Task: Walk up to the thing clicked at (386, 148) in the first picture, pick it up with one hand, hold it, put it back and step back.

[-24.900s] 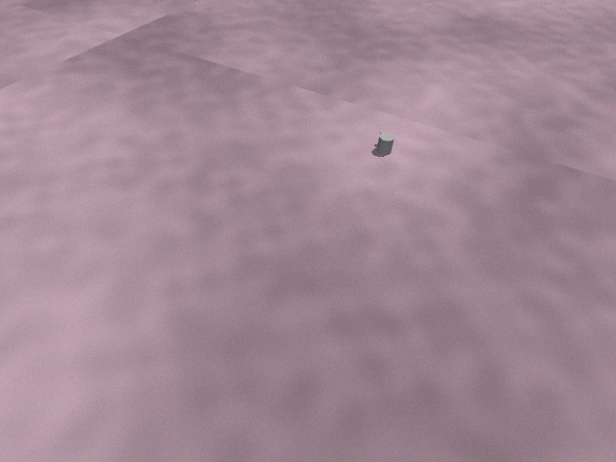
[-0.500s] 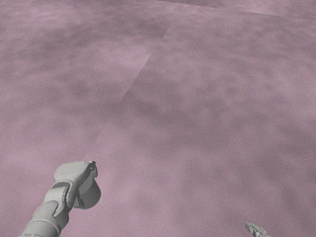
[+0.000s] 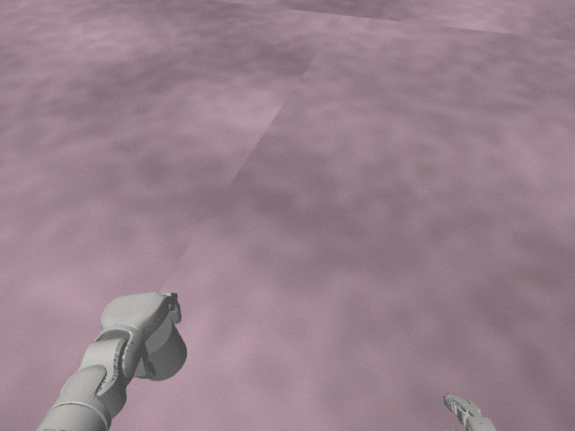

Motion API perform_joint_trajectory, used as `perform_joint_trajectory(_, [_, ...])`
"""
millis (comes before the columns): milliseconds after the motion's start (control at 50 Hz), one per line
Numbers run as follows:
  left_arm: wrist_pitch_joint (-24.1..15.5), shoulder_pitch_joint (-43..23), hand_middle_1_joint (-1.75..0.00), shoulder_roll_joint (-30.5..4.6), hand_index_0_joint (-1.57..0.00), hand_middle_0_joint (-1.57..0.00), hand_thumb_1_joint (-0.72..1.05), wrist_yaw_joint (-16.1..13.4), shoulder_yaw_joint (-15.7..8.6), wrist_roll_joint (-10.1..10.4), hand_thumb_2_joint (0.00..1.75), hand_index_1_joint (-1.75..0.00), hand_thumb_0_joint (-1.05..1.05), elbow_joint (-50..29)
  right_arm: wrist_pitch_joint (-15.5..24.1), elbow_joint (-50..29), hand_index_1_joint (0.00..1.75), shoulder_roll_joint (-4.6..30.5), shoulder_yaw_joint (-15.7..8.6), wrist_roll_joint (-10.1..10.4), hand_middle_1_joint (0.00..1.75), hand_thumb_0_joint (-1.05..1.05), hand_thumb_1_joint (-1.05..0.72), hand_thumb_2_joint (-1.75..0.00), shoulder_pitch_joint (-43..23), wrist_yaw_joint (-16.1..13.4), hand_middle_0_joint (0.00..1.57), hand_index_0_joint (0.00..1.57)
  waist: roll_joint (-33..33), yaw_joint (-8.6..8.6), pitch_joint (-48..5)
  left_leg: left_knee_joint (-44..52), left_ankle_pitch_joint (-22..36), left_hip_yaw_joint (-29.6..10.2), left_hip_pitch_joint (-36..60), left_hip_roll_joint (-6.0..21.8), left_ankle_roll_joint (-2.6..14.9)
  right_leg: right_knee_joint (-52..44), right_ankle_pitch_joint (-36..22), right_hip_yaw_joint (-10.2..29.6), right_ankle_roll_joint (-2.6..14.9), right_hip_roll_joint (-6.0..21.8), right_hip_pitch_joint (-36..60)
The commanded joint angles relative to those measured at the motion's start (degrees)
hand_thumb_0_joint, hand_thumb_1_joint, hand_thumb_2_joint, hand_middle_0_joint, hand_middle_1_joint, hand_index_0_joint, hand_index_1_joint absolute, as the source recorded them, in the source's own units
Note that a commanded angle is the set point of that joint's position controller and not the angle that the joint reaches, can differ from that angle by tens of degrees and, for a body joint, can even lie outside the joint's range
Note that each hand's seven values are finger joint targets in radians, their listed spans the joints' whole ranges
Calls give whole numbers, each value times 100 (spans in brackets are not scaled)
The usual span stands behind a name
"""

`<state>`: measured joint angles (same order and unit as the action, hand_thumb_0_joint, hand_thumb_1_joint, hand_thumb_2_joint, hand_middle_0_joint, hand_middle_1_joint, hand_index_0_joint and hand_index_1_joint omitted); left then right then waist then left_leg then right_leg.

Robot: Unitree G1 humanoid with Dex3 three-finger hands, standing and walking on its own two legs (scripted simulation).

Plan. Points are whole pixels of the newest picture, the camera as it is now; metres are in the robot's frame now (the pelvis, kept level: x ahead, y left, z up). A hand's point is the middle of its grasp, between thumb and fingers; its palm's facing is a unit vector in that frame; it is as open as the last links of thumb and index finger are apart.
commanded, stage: hold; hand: left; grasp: from above
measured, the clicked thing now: (144, 349) +0.29 +0.24 -0.10
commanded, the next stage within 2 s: crouch in 0.78 s
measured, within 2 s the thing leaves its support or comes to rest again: neither
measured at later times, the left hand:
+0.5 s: hand (142, 340) +0.28 +0.22 -0.05, palm faces -0.48 -0.08 -0.87, open 10.3 cm
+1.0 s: hand (142, 333) +0.30 +0.23 -0.05, palm faces -0.47 -0.08 -0.88, open 10.3 cm
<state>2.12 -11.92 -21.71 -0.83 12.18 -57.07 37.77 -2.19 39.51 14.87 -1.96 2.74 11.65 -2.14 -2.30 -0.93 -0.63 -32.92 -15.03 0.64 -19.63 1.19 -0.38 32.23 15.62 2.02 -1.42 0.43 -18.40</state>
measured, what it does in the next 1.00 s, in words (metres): stands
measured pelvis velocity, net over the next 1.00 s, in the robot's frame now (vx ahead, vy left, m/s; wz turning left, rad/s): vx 0.01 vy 0.00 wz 0.00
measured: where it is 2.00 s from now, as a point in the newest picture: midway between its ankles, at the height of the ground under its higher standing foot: outside the picture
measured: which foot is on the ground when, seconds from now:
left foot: down 0.00-1.00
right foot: down 0.00-1.00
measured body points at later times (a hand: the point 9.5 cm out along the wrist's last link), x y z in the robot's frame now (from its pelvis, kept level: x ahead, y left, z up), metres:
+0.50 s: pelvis +0.00 +0.00 +0.00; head +0.02 -0.01 +0.45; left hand +0.31 +0.23 +0.00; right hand +0.15 -0.25 -0.11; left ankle +0.02 +0.12 -0.73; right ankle +0.01 -0.14 -0.73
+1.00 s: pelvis +0.01 +0.00 +0.01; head +0.03 -0.01 +0.45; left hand +0.32 +0.23 +0.00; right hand +0.15 -0.26 -0.11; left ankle +0.02 +0.12 -0.73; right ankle +0.01 -0.14 -0.73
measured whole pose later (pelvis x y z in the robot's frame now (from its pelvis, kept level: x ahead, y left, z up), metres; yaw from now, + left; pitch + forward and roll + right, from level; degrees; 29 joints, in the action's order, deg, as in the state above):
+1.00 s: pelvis +0.01 +0.00 +0.01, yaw +0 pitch +1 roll +0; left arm 1.4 -12.4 -22.3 0.7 11.6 -57.4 36.9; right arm -3.4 39.5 14.4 -2.2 3.1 11.0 -2.4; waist -2.1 -0.5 0.0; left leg -29.5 -14.4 0.7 -16.6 0.9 -0.2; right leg 28.5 14.8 2.0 -1.5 0.8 -15.2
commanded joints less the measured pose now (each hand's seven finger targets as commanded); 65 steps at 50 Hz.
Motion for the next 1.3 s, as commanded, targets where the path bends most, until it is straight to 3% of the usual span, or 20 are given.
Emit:
perform_joint_trajectory(0, [-30, -2275, -91, -1396, -92, -90, 56, -305, -739, -38, 96, -89, 0, -1481, 238, -756, 30, 791, -240, -13, 30, 0, -90, -90, -458, -51, 20, 20, -62, -9, -1571, 428, 903, 64, 999, -208, 79, -583, -804, -120, 140, -188, 177])
perform_joint_trajectory(80, [-27, -2229, -92, -1466, -92, -90, 56, -280, -790, -69, 97, -90, 0, -1532, 241, -800, 30, 787, -228, 6, 30, 0, -90, -90, -516, -57, 20, 20, -95, 63, -1521, 501, 878, 40, 1022, -193, 61, -615, -728, -146, 163, -201, 194])
perform_joint_trajectory(180, [-16, -2399, -93, -1354, -93, -90, 56, -198, -645, -62, 97, -90, 0, -1712, 247, -788, 30, 755, -213, 9, 30, 0, -91, -90, -560, -70, 20, 20, -116, 28, -1670, 498, 1099, 43, 1202, -200, 68, -627, -945, -138, 154, -191, 258])
perform_joint_trajectory(280, [24, -2264, -92, -1369, -92, -89, 55, -149, -713, -25, 96, -89, 0, -1454, 232, -749, 30, 765, -211, 8, 30, 0, -90, -90, -513, -63, 20, 20, -76, 25, -1492, 570, 1121, 52, 1157, -177, 64, -675, -964, -164, 166, -209, 301])
perform_joint_trajectory(320, [-6, -2294, -92, -1241, -91, -88, 53, -95, -573, -12, 97, -90, 0, -1434, 231, -773, 30, 757, -212, 14, 30, 0, -91, -90, -500, -61, 20, 20, -3, -24, -1423, 599, 1077, 26, 1119, -162, 65, -667, -932, -168, 168, -217, 257])
perform_joint_trajectory(340, [-28, -2238, -93, -1425, -90, -87, 54, -78, -756, -22, 95, -90, 0, -1428, 221, -780, 30, 748, -219, 20, 30, 0, -90, -90, -533, -66, 20, 20, -96, 89, -1407, 626, 1020, 42, 1073, -177, 66, -698, -860, -170, 175, -207, 309])
perform_joint_trajectory(420, [-99, -2166, -95, -1322, -91, -88, 56, 3, -675, 2, 97, -92, 0, -1717, 216, -872, 30, 710, -196, 20, 30, 0, -90, -90, -597, -69, 20, 20, -110, 104, -1564, 606, 1105, 51, 1166, -215, 74, -723, -919, -132, 170, -181, 382])
perform_joint_trajectory(580, [-153, -2388, -91, -1559, -95, -94, 58, -223, -854, -65, 99, -89, 0, -1857, 210, -804, 30, 729, -205, 16, 30, 0, -91, -90, -588, -98, 20, 20, -174, 92, -1688, 593, 1195, 66, 1305, -223, 67, -741, -1032, -134, 169, -171, 393])
perform_joint_trajectory(620, [-102, -2272, -96, -1328, -94, -92, 58, -269, -709, -54, 101, -93, 0, -1721, 203, -736, 30, 710, -201, 9, 30, 0, -90, -90, -502, -90, 20, 20, -134, 31, -1643, 578, 1333, 58, 1314, -198, 60, -707, -1171, -155, 168, -184, 369])
perform_joint_trajectory(700, [-42, -2310, -96, -1406, -93, -91, 57, -341, -738, -70, 102, -94, 0, -1658, 192, -692, 30, 739, -246, 9, 30, 0, -90, -90, -463, -78, 20, 20, -138, 93, -1727, 563, 1517, 59, 1292, -196, 50, -680, -1346, -186, 179, -177, 496])
perform_joint_trajectory(780, [6, -2305, -93, -1311, -93, -91, 56, -258, -633, -52, 101, -91, 0, -1487, 155, -661, 30, 749, -257, 12, 30, 0, -90, -90, -437, -63, 20, 20, -52, 10, -1704, 548, 1617, 82, 1314, -199, 73, -706, -1481, -175, 164, -164, 524])
perform_joint_trajectory(800, [-11, -2273, -94, -1393, -94, -91, 57, -232, -709, -48, 100, -91, 0, -1494, 156, -686, 30, 749, -267, 13, 30, 0, -91, -90, -460, -65, 20, 20, -120, 92, -1636, 576, 1581, 66, 1254, -195, 64, -709, -1416, -196, 173, -170, 557])
perform_joint_trajectory(860, [-52, -2143, -94, -1353, -98, -95, 61, -154, -680, -73, 98, -91, 0, -1517, 131, -745, 30, 742, -274, 22, 30, 0, -92, -91, -498, -64, 20, 20, -103, 100, -1677, 593, 1606, 45, 1325, -197, 65, -719, -1413, -200, 183, -169, 519])
perform_joint_trajectory(880, [-83, -2237, -93, -1328, -90, -87, 53, -124, -676, -30, 102, -91, 0, -1594, 136, -767, 30, 749, -270, 13, 30, 0, -88, -89, -519, -68, 20, 20, -73, 81, -1692, 586, 1541, 38, 1330, -194, 62, -727, -1355, -196, 179, -177, 517])
perform_joint_trajectory(960, [-182, -1909, -90, -1255, -89, -89, 52, -131, -686, -65, 104, -90, 0, -1278, 91, -743, 30, 769, -296, 15, 30, 0, -89, -90, -407, -62, 20, 20, -37, 47, -1479, 601, 1584, 31, 1266, -170, 38, -700, -1339, -216, 205, -201, 406])
perform_joint_trajectory(1040, [-349, -1779, -90, -1200, -88, -87, 50, -416, -728, -213, 102, -89, 0, -872, 32, -727, 30, 749, -299, -10, 30, 0, -89, -90, -313, -44, 20, 20, 217, -10, -1268, 527, 1408, 52, 986, -233, 76, -668, -1252, -191, 189, -163, 278])
perform_joint_trajectory(1060, [-410, -1941, -89, -1116, -87, -87, 48, -508, -644, -265, 102, -89, 0, -810, 19, -692, 30, 742, -293, -30, 30, 0, -89, -90, -275, -31, 20, 20, 187, -67, -1278, 463, 1413, 57, 951, -230, 69, -605, -1258, -189, 194, -154, 164])
perform_joint_trajectory(1100, [-487, -2179, -91, -1220, -86, -85, 47, -777, -755, -358, 103, -90, 0, -476, -6, -617, 30, 772, -312, -87, 30, 0, -89, -90, -234, -18, 20, 20, 213, -94, -1256, 257, 1289, 46, 755, -217, 60, -476, -1148, -203, 176, -141, -76])
perform_joint_trajectory(1200, [-582, -2954, -94, -1011, -85, -83, 48, -1416, -584, -722, 103, -93, 0, 325, -3, -335, 30, 848, -397, -209, 30, 0, -89, -89, 103, 95, 20, 20, 150, -333, -1716, -727, 1078, 30, -15, -187, 45, 421, -1058, -192, 173, -107, -1089])
perform_joint_trajectory(1280, [-736, -3406, -96, -1081, -86, -84, 49, -1857, -741, -990, 102, -94, 0, 748, 63, -194, 30, 893, -489, -347, 30, 0, -89, -89, 356, 188, 20, 20, -189, -362, -2379, -1792, 799, -10, -843, -143, 14, 1452, -713, -240, 256, -127, -2269])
